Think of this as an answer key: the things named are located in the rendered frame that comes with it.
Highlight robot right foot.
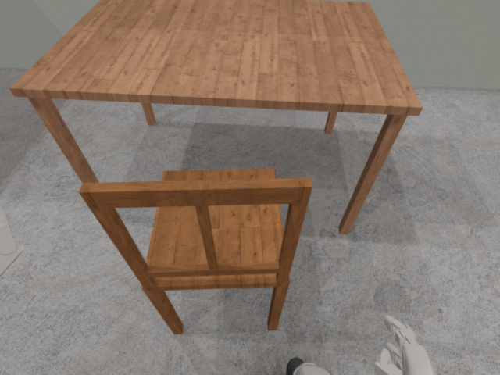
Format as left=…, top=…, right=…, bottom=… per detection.
left=286, top=358, right=304, bottom=375

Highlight robot right shin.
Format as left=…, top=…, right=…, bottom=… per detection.
left=295, top=362, right=316, bottom=372

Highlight table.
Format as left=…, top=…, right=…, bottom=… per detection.
left=9, top=0, right=423, bottom=234

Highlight chair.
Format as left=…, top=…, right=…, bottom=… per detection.
left=79, top=169, right=313, bottom=334

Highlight right robot hand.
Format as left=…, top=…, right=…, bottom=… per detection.
left=375, top=316, right=435, bottom=375

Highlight left robot hand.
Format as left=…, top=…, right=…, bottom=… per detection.
left=0, top=205, right=24, bottom=276

